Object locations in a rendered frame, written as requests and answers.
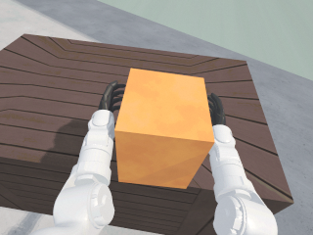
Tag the robot right hand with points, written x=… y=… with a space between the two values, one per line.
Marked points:
x=217 y=111

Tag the pedestal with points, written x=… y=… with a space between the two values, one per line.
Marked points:
x=49 y=89

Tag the left robot forearm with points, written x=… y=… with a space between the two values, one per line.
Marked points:
x=96 y=153

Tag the carton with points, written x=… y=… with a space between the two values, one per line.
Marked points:
x=163 y=130

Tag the right robot forearm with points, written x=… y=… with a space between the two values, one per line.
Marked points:
x=227 y=169

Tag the robot left upper arm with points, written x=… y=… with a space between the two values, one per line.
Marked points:
x=81 y=210

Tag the robot left hand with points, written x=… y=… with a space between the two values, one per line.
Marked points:
x=107 y=102

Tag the robot right upper arm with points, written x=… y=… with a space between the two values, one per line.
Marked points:
x=235 y=215

